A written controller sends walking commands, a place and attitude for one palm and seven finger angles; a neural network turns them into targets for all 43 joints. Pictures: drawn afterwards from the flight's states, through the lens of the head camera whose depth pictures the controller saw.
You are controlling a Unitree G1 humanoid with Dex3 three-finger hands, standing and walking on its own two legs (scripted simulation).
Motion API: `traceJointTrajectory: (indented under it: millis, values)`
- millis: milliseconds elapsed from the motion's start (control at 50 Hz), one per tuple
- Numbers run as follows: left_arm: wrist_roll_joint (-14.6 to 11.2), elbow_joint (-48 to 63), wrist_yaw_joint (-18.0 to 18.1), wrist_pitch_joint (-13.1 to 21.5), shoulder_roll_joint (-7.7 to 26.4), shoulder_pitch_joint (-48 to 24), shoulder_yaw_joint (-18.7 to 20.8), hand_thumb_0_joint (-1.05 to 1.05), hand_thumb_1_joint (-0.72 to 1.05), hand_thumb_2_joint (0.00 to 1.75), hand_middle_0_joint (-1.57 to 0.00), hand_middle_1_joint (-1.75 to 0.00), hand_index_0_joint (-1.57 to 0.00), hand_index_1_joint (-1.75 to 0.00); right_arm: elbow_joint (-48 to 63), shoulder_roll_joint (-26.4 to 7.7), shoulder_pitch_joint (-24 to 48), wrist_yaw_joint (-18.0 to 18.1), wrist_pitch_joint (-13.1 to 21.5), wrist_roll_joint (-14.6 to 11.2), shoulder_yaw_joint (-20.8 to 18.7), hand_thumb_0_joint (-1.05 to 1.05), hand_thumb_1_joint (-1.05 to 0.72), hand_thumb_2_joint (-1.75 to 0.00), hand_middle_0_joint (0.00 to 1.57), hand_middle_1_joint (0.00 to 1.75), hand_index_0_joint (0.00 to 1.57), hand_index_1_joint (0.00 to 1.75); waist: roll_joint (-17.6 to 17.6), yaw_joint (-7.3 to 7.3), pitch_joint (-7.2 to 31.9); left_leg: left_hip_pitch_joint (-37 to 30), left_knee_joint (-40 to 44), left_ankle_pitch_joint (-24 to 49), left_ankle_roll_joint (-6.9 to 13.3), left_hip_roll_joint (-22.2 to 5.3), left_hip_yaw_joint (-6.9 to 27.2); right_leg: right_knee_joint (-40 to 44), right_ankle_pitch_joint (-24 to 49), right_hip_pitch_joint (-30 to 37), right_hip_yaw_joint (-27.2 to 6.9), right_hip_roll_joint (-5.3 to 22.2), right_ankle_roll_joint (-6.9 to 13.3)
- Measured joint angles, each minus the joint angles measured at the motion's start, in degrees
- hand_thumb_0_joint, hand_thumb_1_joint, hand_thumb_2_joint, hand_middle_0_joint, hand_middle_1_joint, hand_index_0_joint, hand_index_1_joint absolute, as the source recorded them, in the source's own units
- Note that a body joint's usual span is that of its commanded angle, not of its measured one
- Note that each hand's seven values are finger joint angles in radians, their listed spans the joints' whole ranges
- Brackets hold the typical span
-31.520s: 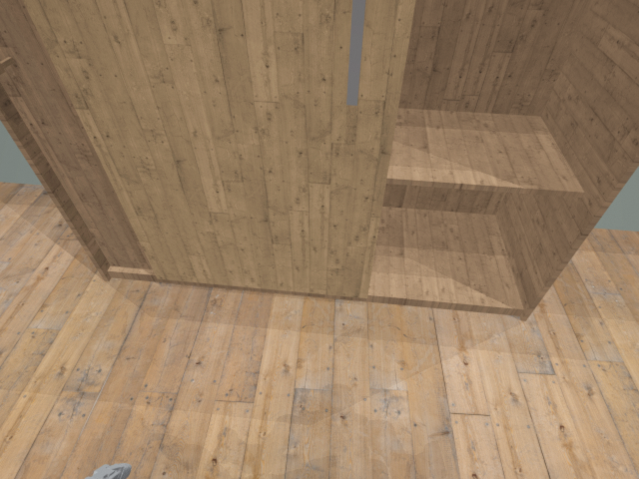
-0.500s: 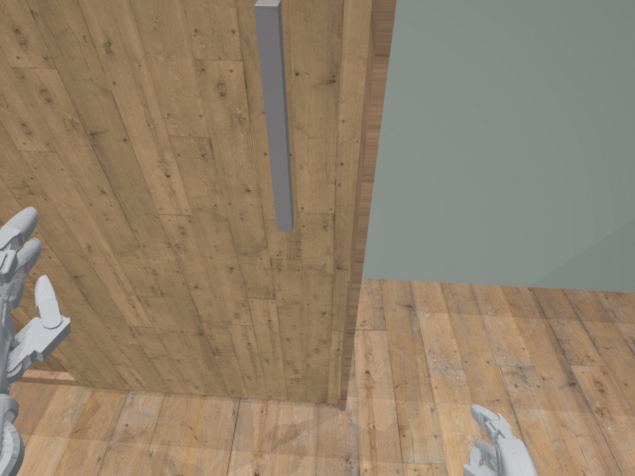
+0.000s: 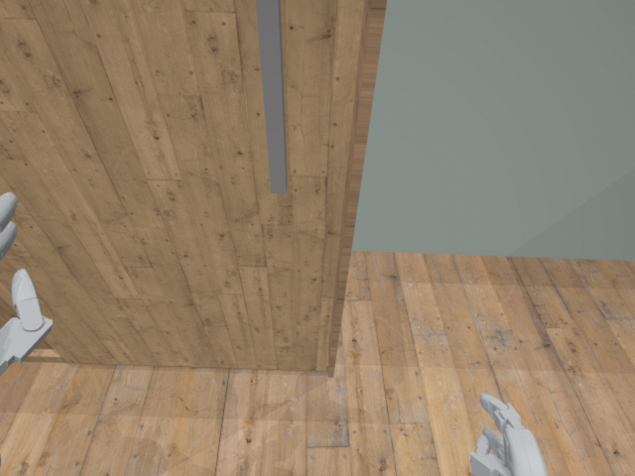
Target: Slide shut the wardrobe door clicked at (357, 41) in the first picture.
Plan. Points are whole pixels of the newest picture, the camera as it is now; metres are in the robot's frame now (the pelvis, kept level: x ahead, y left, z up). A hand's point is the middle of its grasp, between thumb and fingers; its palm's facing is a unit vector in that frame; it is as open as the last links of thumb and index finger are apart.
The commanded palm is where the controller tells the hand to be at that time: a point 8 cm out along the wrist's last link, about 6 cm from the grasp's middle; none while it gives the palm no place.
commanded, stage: step back with the hand held close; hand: left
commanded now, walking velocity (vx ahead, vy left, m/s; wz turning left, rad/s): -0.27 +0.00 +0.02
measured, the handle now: (275, 86) +0.52 +0.11 +0.24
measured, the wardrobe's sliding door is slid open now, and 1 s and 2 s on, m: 0.00 0.00 0.00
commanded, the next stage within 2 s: stop stepping back and stand still in 0.72 s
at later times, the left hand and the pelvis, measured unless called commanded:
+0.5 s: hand (39, 379) +0.15 +0.25 +0.17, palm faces +0.36 -0.81 -0.46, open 7.4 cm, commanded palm +0.07 +0.29 +0.19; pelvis -0.08 -0.01 +0.01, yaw -2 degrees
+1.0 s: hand out of the picture -0.04 +0.24 +0.17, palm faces +0.38 -0.82 -0.43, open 7.4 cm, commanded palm -0.10 +0.29 +0.19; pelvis -0.23 -0.02 +0.01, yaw +1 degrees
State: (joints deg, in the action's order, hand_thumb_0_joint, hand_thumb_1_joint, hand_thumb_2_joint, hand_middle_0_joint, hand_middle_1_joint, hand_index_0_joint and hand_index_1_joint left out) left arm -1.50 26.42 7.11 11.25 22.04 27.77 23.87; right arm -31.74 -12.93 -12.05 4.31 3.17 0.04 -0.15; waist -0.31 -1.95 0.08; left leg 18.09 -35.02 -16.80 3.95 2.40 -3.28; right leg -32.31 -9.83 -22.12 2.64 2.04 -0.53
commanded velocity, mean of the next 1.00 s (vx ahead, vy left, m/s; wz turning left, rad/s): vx -0.24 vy -0.01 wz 0.01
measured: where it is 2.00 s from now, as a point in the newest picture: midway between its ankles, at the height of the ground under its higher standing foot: outside the picture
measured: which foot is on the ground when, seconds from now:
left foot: down 0.00-0.58, up 0.60-0.78, down 0.80-1.00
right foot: down 0.00-0.18, up 0.20-0.36, down 0.38-0.86, up 0.88-1.00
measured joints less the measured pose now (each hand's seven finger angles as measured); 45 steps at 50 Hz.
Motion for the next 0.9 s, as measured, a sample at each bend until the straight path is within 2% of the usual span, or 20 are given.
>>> traceJointTrajectory:
  millis: [80,140,180,260,320,380,440,480,540,580,600,620,660,700,720,780,800,820,860,900]
  values:
    - [0.45,0.75,0.32,0.68,-1.04,-0.66,-1.2,0.01,0.89,0.9,-0.21,-0.3,-0.21,-0.3,-0.44,0.05,-0.36,-0.4,0.55,0.18,0.15,0.01,-0.91,-0.9,0.2,0.3,0.21,0.3,-0.4,0.29,0.04,2.86,-2.57,-1.2,-0.19,-0.43,0.76,0.35,1.1,-1.38,0.75,-0.41,0.26]
    - [0.46,2.76,0.87,1.51,-0.43,-0.28,-1.51,0.01,0.89,0.9,-0.21,-0.3,-0.21,-0.3,-0.89,0.05,-0.77,-0.49,0.89,0.33,0.34,0.01,-0.91,-0.9,0.2,0.3,0.21,0.3,-1.3,0.94,-0.39,4.54,-3.51,-0.71,-0.29,-0.54,1.25,0.5,1.52,-2.35,1.25,-0.5,0.34]
    - [0.57,4.04,1.13,2.12,0.4,0.31,-1.06,0.01,0.89,0.9,-0.21,-0.3,-0.21,-0.31,-1.17,0.2,-1.19,-0.31,1.11,0.44,0.45,0.01,-0.91,-0.9,0.21,0.3,0.21,0.3,-1.85,1.45,-0.78,4.8,-3.11,1.39,0.2,-0.63,1.32,-0.36,-0.72,-2.91,1.03,-0.79,0.08]
    - [1.5,4.68,0.75,2.75,2.53,0.76,0.78,0.01,0.89,0.9,-0.21,-0.3,-0.22,-0.31,-1.71,1.27,-3.66,0.03,2.07,1.07,-0.15,0.01,-0.91,-0.9,0.2,0.3,0.21,0.3,-1.13,2.89,-0.06,4.72,-1.45,2.27,0.64,-0.65,3.68,-9.69,-4.43,-1.3,-1.75,-3.74,-0.14]
    - [1.15,5.36,0.8,4.17,3.72,1.97,3.19,0.01,0.89,0.9,-0.21,-0.3,-0.22,-0.31,-2.67,2.14,-4.94,-0.38,3.26,1.5,-0.09,0.02,-0.91,-0.9,0.2,0.3,0.21,0.3,-1.12,2.41,2.3,5.91,0.32,3.58,0.4,-0.96,4.34,-8.81,-6.68,4.12,-2.72,-4.96,0.11]
    - [0.28,5.12,0.92,5.6,3.54,2.66,4.52,0.01,0.89,0.9,-0.21,-0.3,-0.21,-0.31,-3.7,2.73,-3.4,-0.93,4.49,1.98,0.31,0.02,-0.91,-0.9,0.2,0.3,0.21,0.3,-1.91,1.08,3.37,8.04,2.02,5.17,0.06,-1.31,3.07,-2.83,-9.62,9.33,-3.45,-4.59,0.38]
    - [-0.22,3.8,0.59,5.61,2.27,0.4,3.1,0.01,0.89,0.9,-0.21,-0.3,-0.21,-0.3,-4.45,2.87,1.26,-1.55,5.33,2.36,0.54,0.01,-0.91,-0.9,0.21,0.3,0.21,0.3,-2.14,-0.17,0.77,9.37,4.62,8.21,-0.39,-1.96,1.32,2.46,-10.59,10.97,-3.95,-4.19,0.49]
    - [-0.44,3.55,0.0,4.83,1.98,-1.15,1.52,0.01,0.89,0.9,-0.2,-0.3,-0.21,-0.3,-4.09,2.89,4.74,-2.09,5.33,2.34,0.64,0.01,-0.91,-0.9,0.21,0.3,0.21,0.3,-1.87,-0.4,-1.9,9.68,6.34,10.61,-0.69,-2.53,0.4,3.82,-10.63,10.35,-4.31,-4.27,0.47]
    - [-1.01,5.27,-1.24,3.47,2.85,-0.83,-0.42,0.01,0.89,0.9,-0.21,-0.3,-0.21,-0.3,-2.6,3.16,8.06,-2.77,4.46,1.9,0.78,0.01,-0.91,-0.9,0.21,0.3,0.21,0.3,-0.74,0.51,-4.44,9.97,7.7,13.44,-1.27,-3.72,0.25,4.02,-10.25,9.39,-4.4,-5.3,0.82]
    - [-1.56,7.56,-2.06,3.13,4.11,1.4,-0.74,0.01,0.89,0.9,-0.21,-0.3,-0.21,-0.3,-1.27,3.29,8.25,-2.86,3.33,1.28,0.89,0.01,-0.91,-0.9,0.21,0.3,0.21,0.3,0.51,1.38,-4.59,10.04,7.91,14.72,-1.87,-4.94,1.11,4.06,-8.67,9.25,-3.81,-6.67,1.44]
    - [-1.81,8.84,-2.3,3.28,5.16,3.18,-0.28,0.01,0.89,0.9,-0.21,-0.3,-0.21,-0.3,-0.71,3.41,7.74,-2.75,2.65,0.88,0.96,0.01,-0.91,-0.9,0.21,0.3,0.21,0.3,0.68,1.7,-3.98,10.28,7.33,14.77,-2.33,-5.36,1.51,3.88,-8.23,9.12,-3.63,-7.18,1.67]
    - [-2.03,9.87,-2.4,3.61,6.29,5.06,0.42,0.01,0.89,0.9,-0.21,-0.3,-0.22,-0.31,-0.4,3.55,6.84,-2.53,1.98,0.44,0.94,0.01,-0.91,-0.9,0.21,0.3,0.21,0.3,0.37,1.83,-2.9,10.67,4.72,11.68,-2.84,-5.19,2.24,3.47,-8.1,8.88,-3.64,-7.35,1.94]
    - [-2.1,10.73,-2.19,4.09,7.92,7.82,1.66,0.01,0.88,0.9,-0.22,-0.31,-0.22,-0.31,-0.77,3.56,4.28,-1.85,0.96,-0.16,0.46,0.01,-0.91,-0.9,0.21,0.3,0.21,0.3,-1.22,1.6,0.53,12.28,-6.19,2.02,-3.71,-3.06,4.21,2.87,-8.05,7.92,-3.94,-6.61,2.39]
    - [-1.87,9.81,-1.72,4.0,7.84,8.38,2.6,0.01,0.88,0.9,-0.22,-0.31,-0.22,-0.31,-2.02,2.98,2.01,-1.04,0.22,0.15,-0.21,0.01,-0.91,-0.9,0.21,0.3,0.21,0.3,-2.75,1.01,3.72,12.32,-14.75,-2.78,-4.49,-1.43,4.54,3.45,-7.3,7.15,-4.32,-5.45,2.52]
    - [-1.6,8.62,-1.38,3.85,7.22,7.69,2.92,0.01,0.88,0.9,-0.22,-0.31,-0.22,-0.31,-2.56,2.47,1.3,-0.54,-0.14,0.39,-0.41,0.01,-0.91,-0.9,0.21,0.3,0.21,0.3,-3.17,0.72,4.61,11.13,-15.48,-3.32,-4.77,-1.33,4.21,3.93,-6.65,6.87,-4.42,-4.98,2.37]
    - [-1.0,3.51,0.02,2.82,4.48,3.12,2.67,0.0,0.88,0.9,-0.22,-0.31,-0.22,-0.31,-3.25,0.07,0.54,0.92,-0.47,0.62,-0.79,0.01,-0.91,-0.9,0.2,0.3,0.21,0.3,-2.25,0.8,4.62,4.88,-5.66,0.84,-5.04,-2.41,4.03,3.79,-5.08,5.19,-3.11,-4.32,1.59]
    - [-0.97,2.01,0.44,2.17,3.52,1.37,2.12,0.0,0.88,0.9,-0.21,-0.3,-0.22,-0.31,-3.21,-0.91,0.66,1.33,-0.39,0.42,-1.02,0.01,-0.91,-0.9,0.2,0.3,0.21,0.3,-1.27,1.04,3.91,2.5,-0.28,2.52,-4.69,-2.84,4.24,2.92,-4.91,4.24,-2.26,-4.35,1.21]
    - [-0.97,0.48,0.74,1.54,2.83,-0.42,1.53,0.0,0.89,0.9,-0.21,-0.3,-0.22,-0.31,-3.48,-1.28,1.21,1.64,-0.44,0.21,-1.38,0.01,-0.91,-0.9,0.2,0.3,0.2,0.3,-1.21,1.24,2.81,1.72,2.62,0.86,-3.89,-2.34,4.37,1.92,-4.73,3.13,-1.8,-3.75,0.8]
    - [-1.16,-1.14,1.09,0.08,2.28,-2.01,0.81,0.01,0.89,0.9,-0.21,-0.3,-0.21,-0.3,-3.41,-0.63,2.43,1.46,-0.65,-0.28,-1.55,0.01,-0.91,-0.9,0.2,0.3,0.2,0.3,-3.05,0.67,0.01,1.87,4.16,2.74,-2.45,-0.83,3.11,0.45,-2.67,1.53,-3.42,-2.4,-0.06]
    - [-1.49,0.03,0.87,-1.22,2.33,-0.16,0.33,0.01,0.89,0.9,-0.21,-0.3,-0.21,-0.3,-2.13,0.57,2.38,0.97,0.13,0.09,-1.03,0.01,-0.91,-0.9,0.2,0.3,0.2,0.3,-4.11,0.93,-1.2,2.42,4.61,5.33,-1.83,-0.55,2.18,-2.85,-6.44,0.33,-4.64,-2.38,-0.33]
